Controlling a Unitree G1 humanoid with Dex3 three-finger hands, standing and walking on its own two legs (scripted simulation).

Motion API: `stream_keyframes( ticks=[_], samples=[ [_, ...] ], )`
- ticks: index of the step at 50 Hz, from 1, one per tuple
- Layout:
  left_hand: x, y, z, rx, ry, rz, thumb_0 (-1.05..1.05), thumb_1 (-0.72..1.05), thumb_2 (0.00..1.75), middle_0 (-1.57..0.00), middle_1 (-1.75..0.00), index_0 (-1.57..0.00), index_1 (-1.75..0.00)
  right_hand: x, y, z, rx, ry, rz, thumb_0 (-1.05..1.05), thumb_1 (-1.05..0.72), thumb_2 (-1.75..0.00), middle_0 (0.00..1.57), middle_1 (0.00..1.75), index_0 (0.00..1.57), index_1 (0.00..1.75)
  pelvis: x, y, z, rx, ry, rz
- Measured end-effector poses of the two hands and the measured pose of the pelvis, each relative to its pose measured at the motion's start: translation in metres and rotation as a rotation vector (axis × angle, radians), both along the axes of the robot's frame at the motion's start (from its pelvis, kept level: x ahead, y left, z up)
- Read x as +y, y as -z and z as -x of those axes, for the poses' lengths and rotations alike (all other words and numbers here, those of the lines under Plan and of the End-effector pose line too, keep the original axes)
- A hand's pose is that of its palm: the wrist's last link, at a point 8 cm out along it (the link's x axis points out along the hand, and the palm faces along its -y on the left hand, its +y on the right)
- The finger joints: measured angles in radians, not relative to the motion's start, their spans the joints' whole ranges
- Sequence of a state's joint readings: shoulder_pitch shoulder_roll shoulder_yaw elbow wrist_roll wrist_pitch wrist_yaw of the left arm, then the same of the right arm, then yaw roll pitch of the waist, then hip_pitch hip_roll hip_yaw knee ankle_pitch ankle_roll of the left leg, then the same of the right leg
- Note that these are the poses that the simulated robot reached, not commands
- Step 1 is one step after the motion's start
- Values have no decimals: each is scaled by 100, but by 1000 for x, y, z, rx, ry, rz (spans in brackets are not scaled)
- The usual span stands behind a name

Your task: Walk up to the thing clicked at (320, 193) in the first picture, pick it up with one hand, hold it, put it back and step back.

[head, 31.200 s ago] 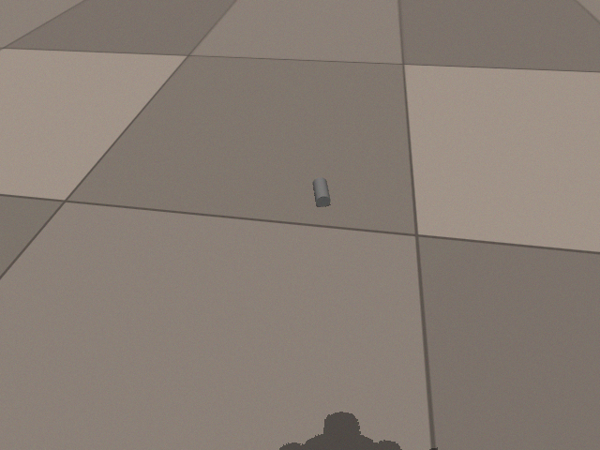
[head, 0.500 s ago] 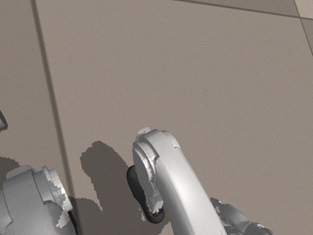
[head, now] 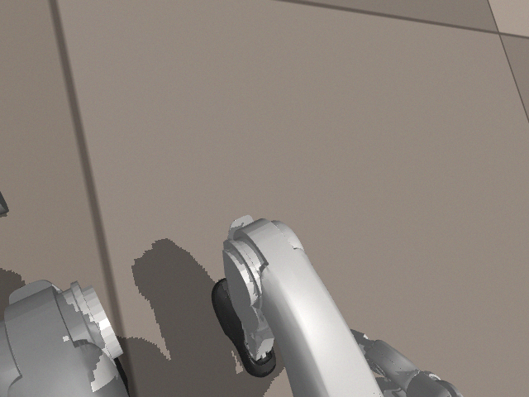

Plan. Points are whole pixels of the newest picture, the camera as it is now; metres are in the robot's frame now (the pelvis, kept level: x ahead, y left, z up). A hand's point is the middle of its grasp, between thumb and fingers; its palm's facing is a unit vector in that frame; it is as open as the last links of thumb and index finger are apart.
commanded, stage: open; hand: left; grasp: from above
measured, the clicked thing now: out of the picture +0.44 +0.33 -0.27
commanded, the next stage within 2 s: withdraw in 0.18 s
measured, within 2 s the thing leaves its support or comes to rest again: neither
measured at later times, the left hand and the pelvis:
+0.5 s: hand out of the picture +0.43 +0.33 -0.23, palm faces -0.36 -0.16 -0.92, open 13.9 cm; pelvis +0.00 +0.00 +0.00, yaw +0 degrees
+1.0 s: hand out of the picture +0.41 +0.34 -0.05, palm faces -0.45 -0.12 -0.88, open 14.0 cm; pelvis -0.01 -0.01 +0.07, yaw +8 degrees
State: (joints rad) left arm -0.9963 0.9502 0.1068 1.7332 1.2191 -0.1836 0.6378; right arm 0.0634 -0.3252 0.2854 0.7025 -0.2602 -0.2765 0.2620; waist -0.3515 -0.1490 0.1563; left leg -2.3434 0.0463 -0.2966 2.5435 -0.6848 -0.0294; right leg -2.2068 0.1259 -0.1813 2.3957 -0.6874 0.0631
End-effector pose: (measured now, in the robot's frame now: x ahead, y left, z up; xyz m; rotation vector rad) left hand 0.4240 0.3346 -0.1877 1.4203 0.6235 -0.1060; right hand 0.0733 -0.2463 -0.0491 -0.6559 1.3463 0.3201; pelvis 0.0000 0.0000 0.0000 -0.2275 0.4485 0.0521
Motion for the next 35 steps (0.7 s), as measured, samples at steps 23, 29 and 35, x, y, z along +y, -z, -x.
stream_keyframes(
  ticks=[23, 29, 35],
  samples=[
    [-5, -4, -4, -47, 34, 5, 0, -47, 96, -9, -100, -10, -99, -3, -2, 8, 27, 15, 4, 0, -89, -90, 20, 30, 20, 30, -1, -1, -1, 0, 1, 0],
    [-1, -40, -13, -154, 32, -29, 0, -48, 97, -9, -99, -10, -98, -3, 4, -3, 5, 61, -30, 0, -90, -90, 20, 30, 20, 30, -2, -5, -4, 43, -7, -8],
    [7, -94, -10, -140, 8, -88, 0, -48, 97, -9, -99, -9, -98, -3, 13, -26, -60, 136, -87, 0, -90, -90, 20, 30, 20, 30, -2, -16, -6, 92, -26, -29]
  ],
)
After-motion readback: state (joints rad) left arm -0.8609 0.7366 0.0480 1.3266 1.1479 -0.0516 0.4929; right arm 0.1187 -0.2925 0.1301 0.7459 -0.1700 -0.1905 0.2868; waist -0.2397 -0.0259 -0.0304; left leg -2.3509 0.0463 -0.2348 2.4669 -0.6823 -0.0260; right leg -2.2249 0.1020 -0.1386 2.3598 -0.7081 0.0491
